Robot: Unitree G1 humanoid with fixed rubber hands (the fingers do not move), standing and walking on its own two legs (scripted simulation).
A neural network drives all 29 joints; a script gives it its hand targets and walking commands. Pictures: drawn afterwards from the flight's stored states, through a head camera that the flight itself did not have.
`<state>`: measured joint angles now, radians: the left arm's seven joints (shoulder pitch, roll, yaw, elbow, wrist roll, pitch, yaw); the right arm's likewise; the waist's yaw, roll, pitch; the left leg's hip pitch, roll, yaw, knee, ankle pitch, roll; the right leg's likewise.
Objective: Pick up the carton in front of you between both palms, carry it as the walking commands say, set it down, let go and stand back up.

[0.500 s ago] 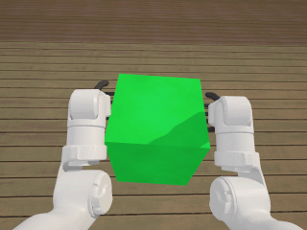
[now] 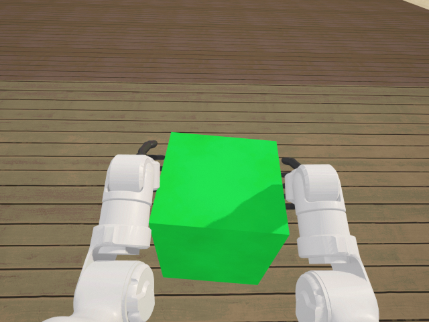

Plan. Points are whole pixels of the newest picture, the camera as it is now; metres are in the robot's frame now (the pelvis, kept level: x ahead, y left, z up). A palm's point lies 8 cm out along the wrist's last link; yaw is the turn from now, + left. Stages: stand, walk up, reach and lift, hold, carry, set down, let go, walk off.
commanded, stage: carry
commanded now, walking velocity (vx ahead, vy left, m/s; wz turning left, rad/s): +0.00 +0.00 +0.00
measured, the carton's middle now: (216, 212) +0.35 +0.00 +0.04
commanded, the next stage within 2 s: none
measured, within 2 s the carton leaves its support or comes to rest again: neither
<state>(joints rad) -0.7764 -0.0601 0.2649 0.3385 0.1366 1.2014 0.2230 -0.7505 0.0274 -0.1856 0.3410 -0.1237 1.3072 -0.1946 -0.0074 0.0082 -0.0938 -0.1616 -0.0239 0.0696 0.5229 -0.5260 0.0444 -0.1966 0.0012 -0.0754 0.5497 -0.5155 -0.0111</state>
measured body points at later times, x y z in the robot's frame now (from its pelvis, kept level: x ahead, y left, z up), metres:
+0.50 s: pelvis +0.06 -0.01 +0.00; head +0.03 +0.00 +0.45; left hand +0.43 +0.15 +0.18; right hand +0.43 -0.14 +0.17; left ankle +0.03 +0.08 -0.68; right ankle -0.05 -0.10 -0.73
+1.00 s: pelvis +0.32 -0.01 +0.04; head +0.35 +0.00 +0.49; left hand +0.73 +0.13 +0.21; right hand +0.72 -0.16 +0.21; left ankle +0.17 +0.08 -0.63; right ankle +0.42 -0.09 -0.66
